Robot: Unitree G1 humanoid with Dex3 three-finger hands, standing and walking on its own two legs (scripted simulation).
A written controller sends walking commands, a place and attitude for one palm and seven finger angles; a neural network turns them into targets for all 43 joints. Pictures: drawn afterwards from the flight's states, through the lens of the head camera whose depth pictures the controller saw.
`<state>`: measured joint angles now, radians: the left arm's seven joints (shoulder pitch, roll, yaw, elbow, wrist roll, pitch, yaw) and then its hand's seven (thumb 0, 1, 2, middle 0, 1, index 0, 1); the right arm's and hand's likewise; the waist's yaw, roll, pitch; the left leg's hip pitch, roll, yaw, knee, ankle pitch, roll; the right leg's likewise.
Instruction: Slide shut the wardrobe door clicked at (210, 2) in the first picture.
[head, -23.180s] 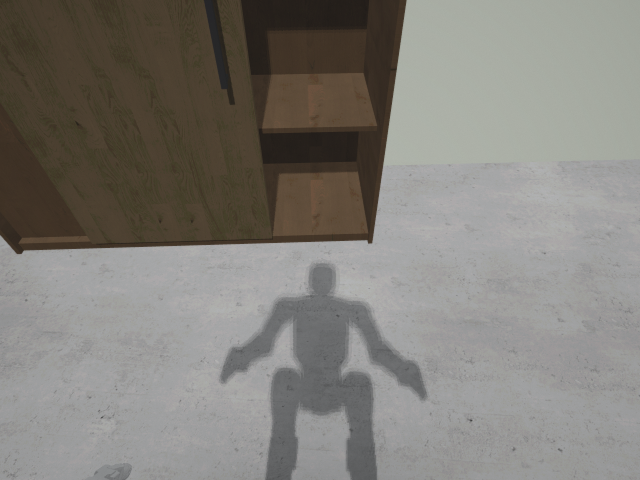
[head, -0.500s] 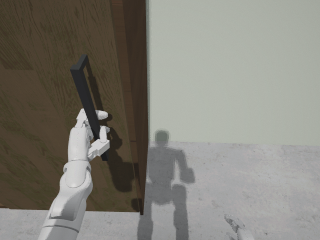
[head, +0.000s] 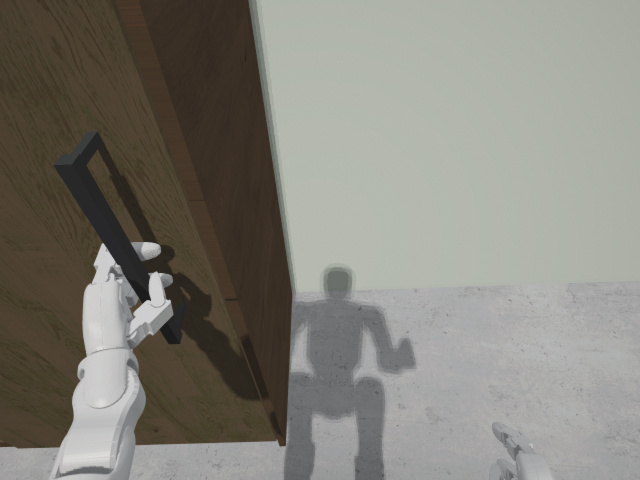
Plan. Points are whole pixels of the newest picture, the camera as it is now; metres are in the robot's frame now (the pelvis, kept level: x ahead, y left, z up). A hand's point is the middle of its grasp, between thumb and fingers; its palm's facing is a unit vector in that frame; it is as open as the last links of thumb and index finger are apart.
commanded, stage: stop walking and hold the door there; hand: left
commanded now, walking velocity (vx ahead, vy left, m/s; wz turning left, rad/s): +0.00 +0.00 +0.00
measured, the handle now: (140, 258) +0.33 +0.26 +0.12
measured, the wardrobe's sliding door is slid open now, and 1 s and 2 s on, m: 0.00 0.00 0.00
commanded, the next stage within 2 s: loosen the grip on the handle in 0.10 s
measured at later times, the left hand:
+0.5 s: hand (159, 303) +0.29 +0.22 +0.10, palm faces +0.40 -0.90 -0.14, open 10.7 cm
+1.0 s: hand (150, 310) +0.28 +0.24 +0.09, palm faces +0.39 -0.91 -0.17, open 14.7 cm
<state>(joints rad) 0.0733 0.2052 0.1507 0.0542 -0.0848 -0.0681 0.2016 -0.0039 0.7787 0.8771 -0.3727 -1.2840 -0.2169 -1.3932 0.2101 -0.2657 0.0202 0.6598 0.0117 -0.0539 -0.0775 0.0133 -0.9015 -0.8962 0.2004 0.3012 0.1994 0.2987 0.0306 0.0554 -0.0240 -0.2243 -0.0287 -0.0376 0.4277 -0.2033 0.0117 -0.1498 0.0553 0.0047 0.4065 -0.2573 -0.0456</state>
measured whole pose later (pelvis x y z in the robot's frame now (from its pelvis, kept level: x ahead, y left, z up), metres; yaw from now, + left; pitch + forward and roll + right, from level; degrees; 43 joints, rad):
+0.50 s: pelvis -0.04 +0.01 -0.02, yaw -1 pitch +0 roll +0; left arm -0.12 0.21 0.18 0.17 -0.03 0.00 0.23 0.00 -0.02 0.47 -0.42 -1.37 -0.33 -1.36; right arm 0.20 -0.24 0.01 0.64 0.01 -0.13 -0.02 0.01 -0.90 -0.90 0.20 0.30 0.20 0.30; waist 0.02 0.00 -0.05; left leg -0.38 -0.03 -0.01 0.60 -0.23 0.02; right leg -0.33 0.04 0.00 0.62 -0.30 -0.04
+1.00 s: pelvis -0.02 +0.01 -0.02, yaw -1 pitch +1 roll +0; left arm 0.00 0.23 0.17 0.06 -0.06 -0.02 0.20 -0.01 -0.55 0.20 -0.26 -1.16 -0.25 -1.15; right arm 0.22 -0.22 0.04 0.67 0.00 -0.16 -0.07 0.01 -0.90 -0.90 0.20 0.30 0.20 0.30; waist 0.04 0.02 -0.06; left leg -0.39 -0.03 -0.01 0.66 -0.29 0.03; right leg -0.32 0.05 0.00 0.65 -0.35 -0.03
